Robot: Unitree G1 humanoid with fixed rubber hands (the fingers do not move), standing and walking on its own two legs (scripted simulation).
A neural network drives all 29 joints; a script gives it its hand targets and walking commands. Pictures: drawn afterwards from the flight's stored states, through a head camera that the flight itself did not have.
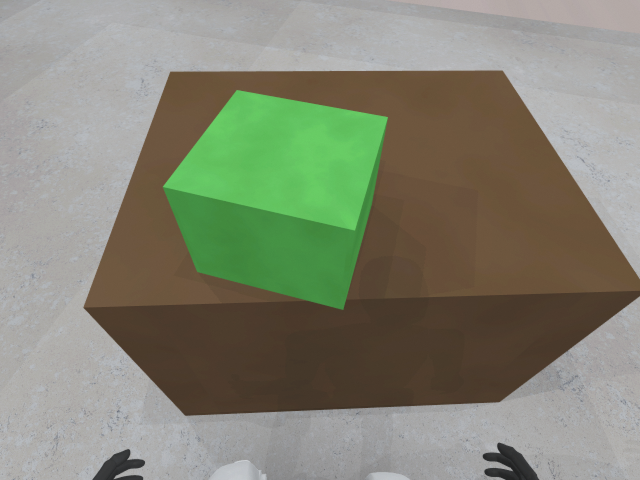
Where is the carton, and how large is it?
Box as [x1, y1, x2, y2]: [163, 90, 387, 309]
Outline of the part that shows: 236,90 163,186 195,267 199,272 342,309 371,205 387,117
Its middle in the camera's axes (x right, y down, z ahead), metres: -0.05 -0.07 +0.64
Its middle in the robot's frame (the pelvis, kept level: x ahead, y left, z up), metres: +0.53 +0.04 +0.01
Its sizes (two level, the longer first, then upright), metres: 0.259 0.245 0.202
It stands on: a pedestal, 0.66 m high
